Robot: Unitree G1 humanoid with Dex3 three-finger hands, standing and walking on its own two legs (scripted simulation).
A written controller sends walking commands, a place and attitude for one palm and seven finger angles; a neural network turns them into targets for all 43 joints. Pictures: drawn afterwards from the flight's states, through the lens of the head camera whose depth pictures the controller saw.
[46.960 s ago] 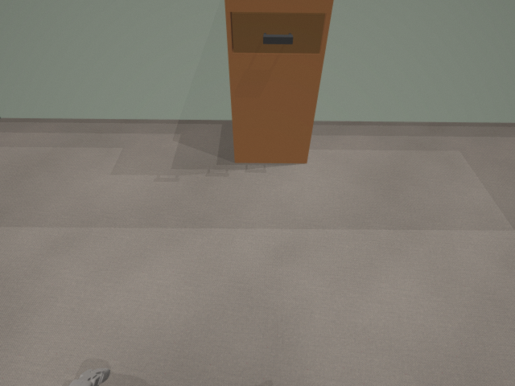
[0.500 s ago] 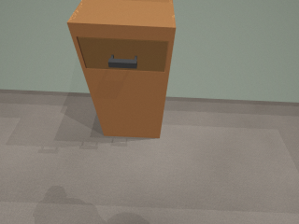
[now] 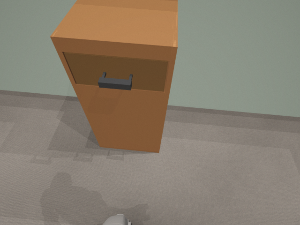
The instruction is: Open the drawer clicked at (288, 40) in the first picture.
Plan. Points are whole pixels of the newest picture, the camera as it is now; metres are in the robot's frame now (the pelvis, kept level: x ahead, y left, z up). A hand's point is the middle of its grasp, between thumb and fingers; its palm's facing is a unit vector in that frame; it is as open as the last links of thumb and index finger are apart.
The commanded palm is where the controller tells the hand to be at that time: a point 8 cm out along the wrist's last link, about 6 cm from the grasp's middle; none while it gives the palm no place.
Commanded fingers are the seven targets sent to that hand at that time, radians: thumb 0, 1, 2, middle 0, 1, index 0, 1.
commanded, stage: come to a stop and stand still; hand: left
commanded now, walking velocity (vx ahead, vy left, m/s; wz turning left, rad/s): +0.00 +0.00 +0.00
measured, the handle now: (116, 79) +0.61 +0.19 -0.04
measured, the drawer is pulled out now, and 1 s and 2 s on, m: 0.00 0.00 0.00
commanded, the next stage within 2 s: look again from close up in 1.20 s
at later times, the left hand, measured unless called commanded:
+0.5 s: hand (97, 220) +0.14 +0.17 -0.16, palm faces +0.01 -0.95 -0.32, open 7.3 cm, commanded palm none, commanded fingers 0.00 0.90 0.90 -0.20 -0.30 -0.20 -0.30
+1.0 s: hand out of the picture +0.05 +0.21 -0.17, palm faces +0.00 -0.97 -0.26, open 7.4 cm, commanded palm none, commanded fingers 0.00 0.90 0.90 -0.20 -0.30 -0.20 -0.30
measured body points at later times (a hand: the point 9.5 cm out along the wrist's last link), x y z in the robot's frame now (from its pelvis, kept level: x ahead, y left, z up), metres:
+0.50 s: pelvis +0.06 -0.04 +0.00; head +0.12 -0.07 +0.44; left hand +0.14 +0.22 -0.13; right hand +0.12 -0.31 -0.17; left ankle +0.00 +0.09 -0.66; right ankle +0.08 -0.14 -0.74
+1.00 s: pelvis +0.02 +0.02 -0.01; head +0.01 +0.00 +0.44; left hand +0.05 +0.26 -0.15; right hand +0.07 -0.21 -0.16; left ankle +0.00 +0.11 -0.74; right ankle +0.08 -0.14 -0.74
